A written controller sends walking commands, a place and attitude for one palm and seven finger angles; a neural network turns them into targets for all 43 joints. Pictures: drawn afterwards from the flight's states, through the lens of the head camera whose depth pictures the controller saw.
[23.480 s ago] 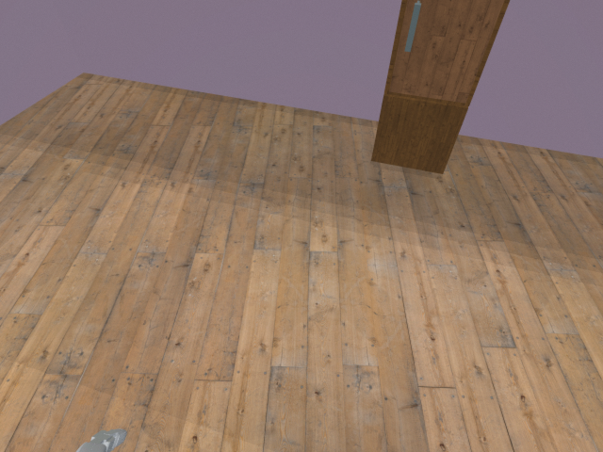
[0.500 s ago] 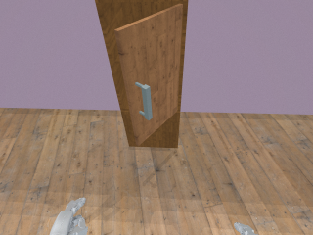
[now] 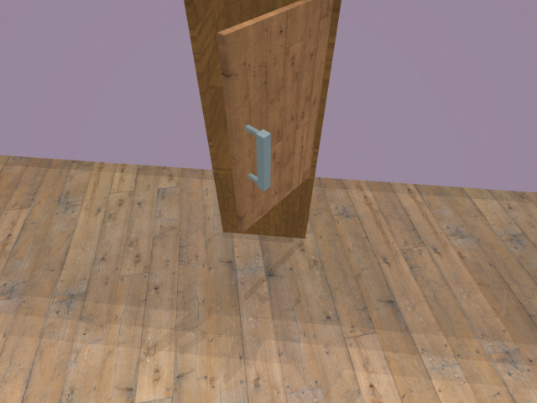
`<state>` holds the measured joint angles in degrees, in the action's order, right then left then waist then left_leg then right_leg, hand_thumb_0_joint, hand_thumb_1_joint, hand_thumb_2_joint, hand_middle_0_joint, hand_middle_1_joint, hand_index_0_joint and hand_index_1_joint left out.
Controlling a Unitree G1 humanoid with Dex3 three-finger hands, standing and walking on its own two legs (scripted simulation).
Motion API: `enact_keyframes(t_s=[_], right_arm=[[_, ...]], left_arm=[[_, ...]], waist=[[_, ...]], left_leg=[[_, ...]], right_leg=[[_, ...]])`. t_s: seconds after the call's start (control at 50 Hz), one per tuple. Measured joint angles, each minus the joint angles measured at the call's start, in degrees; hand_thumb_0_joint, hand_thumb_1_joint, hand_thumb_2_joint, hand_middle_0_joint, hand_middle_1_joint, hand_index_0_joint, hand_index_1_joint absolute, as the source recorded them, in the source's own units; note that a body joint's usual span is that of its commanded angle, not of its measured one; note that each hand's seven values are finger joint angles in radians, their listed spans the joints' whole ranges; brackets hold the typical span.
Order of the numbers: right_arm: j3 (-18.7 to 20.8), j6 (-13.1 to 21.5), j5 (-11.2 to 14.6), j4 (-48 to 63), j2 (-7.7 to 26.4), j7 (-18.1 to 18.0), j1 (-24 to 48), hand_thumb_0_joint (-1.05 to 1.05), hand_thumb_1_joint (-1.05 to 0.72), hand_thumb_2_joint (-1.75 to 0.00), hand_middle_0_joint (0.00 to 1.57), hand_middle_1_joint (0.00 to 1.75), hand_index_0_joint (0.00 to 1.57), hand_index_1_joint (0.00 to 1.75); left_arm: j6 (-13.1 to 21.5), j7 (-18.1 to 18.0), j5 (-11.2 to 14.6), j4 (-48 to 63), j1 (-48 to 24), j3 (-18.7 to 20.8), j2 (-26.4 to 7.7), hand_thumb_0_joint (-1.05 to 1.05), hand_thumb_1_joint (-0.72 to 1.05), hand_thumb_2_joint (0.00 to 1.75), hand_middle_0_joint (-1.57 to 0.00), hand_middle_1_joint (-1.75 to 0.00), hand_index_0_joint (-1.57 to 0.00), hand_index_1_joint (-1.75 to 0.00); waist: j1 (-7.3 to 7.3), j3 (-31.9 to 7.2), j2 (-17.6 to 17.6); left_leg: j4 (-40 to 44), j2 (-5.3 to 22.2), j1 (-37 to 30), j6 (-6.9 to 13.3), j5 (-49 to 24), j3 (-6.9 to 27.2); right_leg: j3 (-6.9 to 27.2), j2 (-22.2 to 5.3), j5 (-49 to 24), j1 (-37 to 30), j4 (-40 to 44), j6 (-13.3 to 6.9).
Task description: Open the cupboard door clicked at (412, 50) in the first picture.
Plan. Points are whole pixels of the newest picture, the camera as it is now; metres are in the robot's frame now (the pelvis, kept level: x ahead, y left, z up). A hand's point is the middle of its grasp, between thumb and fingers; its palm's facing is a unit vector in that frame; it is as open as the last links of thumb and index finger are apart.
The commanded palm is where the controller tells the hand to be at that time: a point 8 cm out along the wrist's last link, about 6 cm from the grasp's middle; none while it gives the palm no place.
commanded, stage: let the arm hang, fingers relaxed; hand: left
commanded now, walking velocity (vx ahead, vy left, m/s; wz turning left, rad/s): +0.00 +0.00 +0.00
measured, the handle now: (257, 158) +0.67 +0.07 -0.05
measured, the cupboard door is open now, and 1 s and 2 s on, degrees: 53 53 53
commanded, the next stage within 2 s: look to check the result in 0.40 s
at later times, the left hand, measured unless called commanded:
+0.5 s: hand out of the picture +0.00 +0.15 -0.18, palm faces +0.02 -0.98 -0.17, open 7.4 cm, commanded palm none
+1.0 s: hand out of the picture +0.00 +0.14 -0.18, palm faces +0.03 -0.98 -0.17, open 7.4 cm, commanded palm none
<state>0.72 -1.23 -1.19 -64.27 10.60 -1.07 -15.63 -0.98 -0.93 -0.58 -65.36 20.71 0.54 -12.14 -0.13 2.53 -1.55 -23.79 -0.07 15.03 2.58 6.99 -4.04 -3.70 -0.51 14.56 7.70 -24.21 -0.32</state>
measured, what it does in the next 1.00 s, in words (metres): stands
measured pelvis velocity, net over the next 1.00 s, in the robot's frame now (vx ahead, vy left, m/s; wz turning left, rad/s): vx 0.03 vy -0.02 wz -0.01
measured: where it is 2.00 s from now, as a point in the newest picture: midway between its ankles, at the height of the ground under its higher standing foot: outside the picture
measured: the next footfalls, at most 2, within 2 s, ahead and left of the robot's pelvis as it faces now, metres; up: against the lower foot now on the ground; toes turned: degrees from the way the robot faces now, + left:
left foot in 1.92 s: +0.14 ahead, +0.06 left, +0.00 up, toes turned -25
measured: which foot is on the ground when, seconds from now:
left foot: down 0.00-1.00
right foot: down 0.00-1.00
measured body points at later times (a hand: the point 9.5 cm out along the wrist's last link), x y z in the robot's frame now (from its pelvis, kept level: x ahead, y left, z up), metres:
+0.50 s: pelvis +0.01 -0.01 +0.00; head +0.01 -0.01 +0.45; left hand +0.00 +0.21 -0.16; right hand -0.01 -0.22 -0.16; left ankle +0.07 +0.09 -0.74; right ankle -0.01 -0.12 -0.74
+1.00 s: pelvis +0.03 -0.02 +0.00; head +0.04 -0.03 +0.45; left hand +0.00 +0.19 -0.16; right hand +0.02 -0.24 -0.16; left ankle +0.07 +0.09 -0.74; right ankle -0.01 -0.12 -0.74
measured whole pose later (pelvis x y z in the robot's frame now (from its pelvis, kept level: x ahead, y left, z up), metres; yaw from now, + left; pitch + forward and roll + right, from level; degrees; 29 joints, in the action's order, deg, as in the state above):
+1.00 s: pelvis +0.03 -0.02 +0.00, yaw +0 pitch -2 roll +0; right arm 0.5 -0.2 -1.1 -66.7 7.3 -2.0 -15.2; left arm 0.6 -2.0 -0.2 -65.8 18.4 0.2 -7.0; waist -0.6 2.4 -0.2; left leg -23.3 1.1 12.4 0.5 9.1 -3.9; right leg -3.6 0.8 16.3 4.8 -22.8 -1.8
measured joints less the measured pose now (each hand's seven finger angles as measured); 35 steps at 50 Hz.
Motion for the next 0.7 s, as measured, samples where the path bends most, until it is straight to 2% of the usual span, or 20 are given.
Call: enact_keyframes(t_s=[0.32,0.7], right_arm=[[0.0,0.7,-0.2,-0.9,-2.0,-0.1,0.6,0.0,-0.91,-0.9,0.2,0.29,0.2,0.3],[-0.2,0.9,0.1,-2.3,-3.7,-0.7,-0.6,0.0,-0.91,-0.9,0.2,0.29,0.2,0.3]], left_arm=[[1.0,-0.4,-0.1,1.2,-4.5,-0.4,3.4,0.0,0.91,0.9,-0.2,-0.3,-0.2,-0.3],[1.2,-1.0,0.4,-0.5,-2.3,-0.3,4.7,0.0,0.91,0.9,-0.2,-0.3,-0.2,-0.3]], waist=[[-0.82,-1.7,1.1],[-0.69,0.0,1.2]], left_leg=[[1.4,-0.2,-0.8,-0.3,-0.5,-0.4],[0.7,0.7,-1.8,-1.4,1.2,0.1]], right_leg=[[0.4,-0.2,0.3,0.1,-0.2,0.0],[0.1,0.8,1.1,-1.8,0.9,-1.0]])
